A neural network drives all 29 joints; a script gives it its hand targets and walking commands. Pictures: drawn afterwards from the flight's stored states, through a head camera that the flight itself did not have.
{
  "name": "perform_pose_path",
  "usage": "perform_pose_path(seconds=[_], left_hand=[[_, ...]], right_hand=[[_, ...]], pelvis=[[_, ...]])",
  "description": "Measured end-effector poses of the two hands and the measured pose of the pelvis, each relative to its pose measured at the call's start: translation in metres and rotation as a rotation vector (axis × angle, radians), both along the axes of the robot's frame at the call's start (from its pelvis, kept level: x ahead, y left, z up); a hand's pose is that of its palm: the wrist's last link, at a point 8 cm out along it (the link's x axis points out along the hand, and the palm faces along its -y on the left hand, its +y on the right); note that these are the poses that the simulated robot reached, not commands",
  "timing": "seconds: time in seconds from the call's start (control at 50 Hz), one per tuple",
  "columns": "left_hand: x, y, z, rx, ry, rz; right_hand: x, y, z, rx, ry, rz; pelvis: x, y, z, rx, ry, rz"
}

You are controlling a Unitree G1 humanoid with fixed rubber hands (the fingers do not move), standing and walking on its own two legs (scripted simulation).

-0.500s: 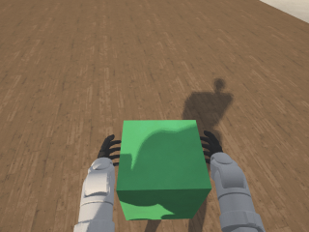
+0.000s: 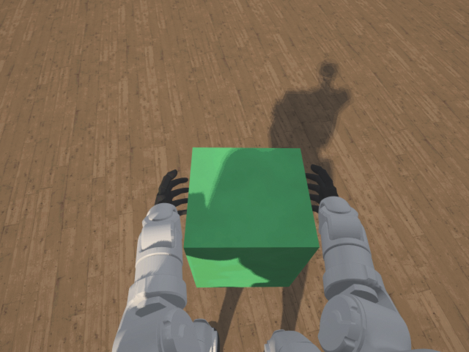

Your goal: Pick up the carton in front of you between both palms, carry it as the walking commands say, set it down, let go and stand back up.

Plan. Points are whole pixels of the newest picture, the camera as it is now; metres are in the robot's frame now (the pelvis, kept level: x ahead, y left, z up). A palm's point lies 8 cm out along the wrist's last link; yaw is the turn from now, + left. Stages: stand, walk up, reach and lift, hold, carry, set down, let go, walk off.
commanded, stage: set down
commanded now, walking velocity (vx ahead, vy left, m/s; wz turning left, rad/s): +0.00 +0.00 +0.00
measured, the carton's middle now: (244, 222) +0.35 +0.00 -0.08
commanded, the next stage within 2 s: none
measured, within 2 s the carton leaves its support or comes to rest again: neither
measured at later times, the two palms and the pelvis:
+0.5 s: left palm (174, 232) +0.38 +0.16 -0.21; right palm (291, 223) +0.40 -0.13 -0.19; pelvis -0.02 -0.04 -0.13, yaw +0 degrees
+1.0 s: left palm (175, 241) +0.42 +0.19 -0.37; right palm (272, 233) +0.44 -0.11 -0.36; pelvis -0.05 -0.02 -0.25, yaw -4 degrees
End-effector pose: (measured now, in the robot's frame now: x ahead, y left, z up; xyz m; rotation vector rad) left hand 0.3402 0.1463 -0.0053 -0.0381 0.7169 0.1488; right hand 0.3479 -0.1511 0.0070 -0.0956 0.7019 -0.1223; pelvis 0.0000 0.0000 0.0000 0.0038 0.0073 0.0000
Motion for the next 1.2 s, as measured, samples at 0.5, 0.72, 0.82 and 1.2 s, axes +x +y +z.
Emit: perform_pose_path(seconds=[0.5, 0.72, 0.82, 1.2], left_hand=[[0.041, 0.018, -0.202, 0.018, -0.064, 0.032], [0.058, 0.033, -0.269, 0.024, -0.031, 0.027], [0.067, 0.036, -0.306, 0.025, -0.033, 0.021], [0.091, 0.051, -0.418, 0.032, -0.007, 0.029]], right_hand=[[0.053, 0.018, -0.202, 0.102, -0.065, -0.022], [0.070, 0.032, -0.271, 0.087, -0.034, -0.011], [0.077, 0.035, -0.307, 0.083, -0.038, -0.012], [0.108, 0.050, -0.418, 0.072, -0.014, 0.014]], pelvis=[[-0.018, -0.036, -0.128, -0.028, 0.628, 0.003], [-0.027, -0.032, -0.178, -0.049, 0.732, -0.006], [-0.034, -0.026, -0.205, -0.055, 0.767, -0.014], [-0.060, -0.018, -0.297, -0.059, 0.784, -0.032]])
